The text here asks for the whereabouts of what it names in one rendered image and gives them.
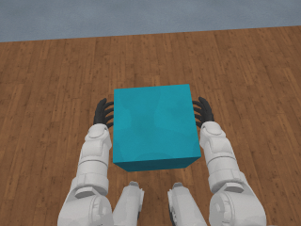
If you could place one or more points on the left robot hand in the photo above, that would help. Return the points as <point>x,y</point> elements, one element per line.
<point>100,113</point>

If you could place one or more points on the left robot forearm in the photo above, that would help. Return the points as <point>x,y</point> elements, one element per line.
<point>91,176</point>

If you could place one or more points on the robot right shin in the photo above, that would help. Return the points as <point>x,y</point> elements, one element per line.
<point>174,215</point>

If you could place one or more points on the right robot forearm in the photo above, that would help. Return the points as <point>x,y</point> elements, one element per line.
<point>224,173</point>

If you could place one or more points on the robot right upper arm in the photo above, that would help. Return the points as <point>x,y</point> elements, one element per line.
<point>236,209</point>

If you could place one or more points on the left robot thigh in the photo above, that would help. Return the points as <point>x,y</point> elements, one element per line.
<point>128,206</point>

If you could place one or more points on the carton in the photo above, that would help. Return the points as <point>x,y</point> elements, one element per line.
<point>154,128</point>

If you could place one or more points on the robot left upper arm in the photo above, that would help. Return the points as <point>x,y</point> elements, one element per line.
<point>93,210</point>

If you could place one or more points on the right robot hand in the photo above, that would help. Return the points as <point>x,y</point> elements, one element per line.
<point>205,111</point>

